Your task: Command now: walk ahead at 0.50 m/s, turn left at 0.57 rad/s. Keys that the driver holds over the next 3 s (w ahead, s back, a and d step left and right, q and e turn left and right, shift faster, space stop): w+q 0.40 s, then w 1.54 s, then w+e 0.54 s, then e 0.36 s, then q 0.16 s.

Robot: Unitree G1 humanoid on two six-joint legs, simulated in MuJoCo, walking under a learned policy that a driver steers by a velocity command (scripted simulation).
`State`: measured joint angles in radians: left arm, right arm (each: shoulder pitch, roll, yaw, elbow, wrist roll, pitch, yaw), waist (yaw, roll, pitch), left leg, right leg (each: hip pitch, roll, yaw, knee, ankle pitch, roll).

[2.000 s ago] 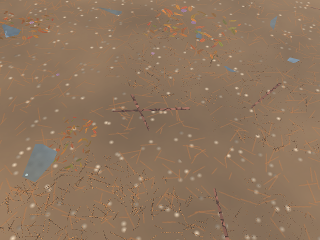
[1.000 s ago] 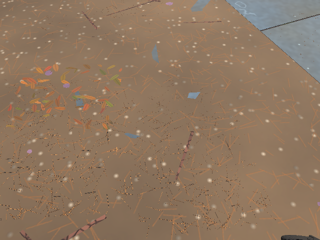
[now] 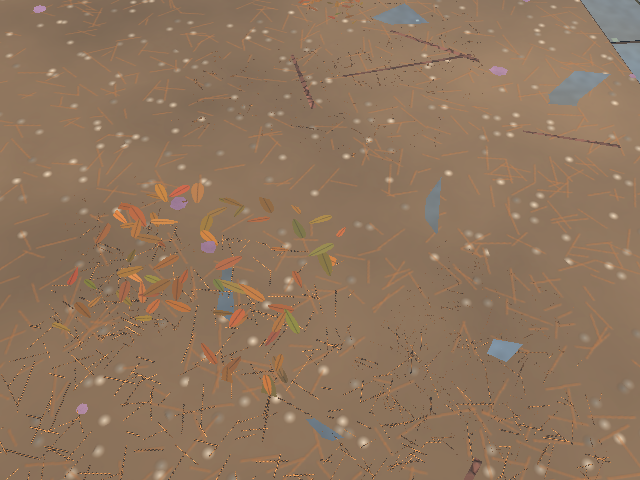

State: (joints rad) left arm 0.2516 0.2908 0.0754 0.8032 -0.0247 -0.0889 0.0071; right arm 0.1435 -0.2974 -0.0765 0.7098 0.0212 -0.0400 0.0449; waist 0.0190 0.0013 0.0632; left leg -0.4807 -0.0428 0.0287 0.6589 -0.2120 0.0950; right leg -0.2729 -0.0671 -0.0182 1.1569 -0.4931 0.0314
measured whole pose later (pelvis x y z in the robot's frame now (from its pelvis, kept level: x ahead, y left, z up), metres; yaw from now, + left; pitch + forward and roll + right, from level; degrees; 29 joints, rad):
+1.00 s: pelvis +0.52 +0.11 +0.01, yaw +21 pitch +2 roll -1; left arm 0.34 0.30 0.04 0.87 -0.02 -0.08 -0.01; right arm 0.12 -0.27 -0.04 0.65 0.01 -0.07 0.03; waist 0.05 -0.01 0.02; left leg -0.41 -0.01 0.03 0.54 -0.18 0.05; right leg -0.30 -0.03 0.03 1.05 -0.46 -0.02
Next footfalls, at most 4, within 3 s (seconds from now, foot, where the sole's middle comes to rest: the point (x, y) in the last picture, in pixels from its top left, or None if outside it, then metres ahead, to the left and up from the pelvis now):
0.42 right None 0.43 -0.09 -0.76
0.90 left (218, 399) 0.59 0.24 -0.76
1.44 right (284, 260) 0.95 0.12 -0.76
1.96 left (164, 198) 1.14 0.45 -0.76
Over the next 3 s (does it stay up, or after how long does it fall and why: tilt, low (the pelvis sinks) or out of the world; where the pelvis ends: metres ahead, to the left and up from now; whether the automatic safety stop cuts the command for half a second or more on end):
stays up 1.49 0.37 0.01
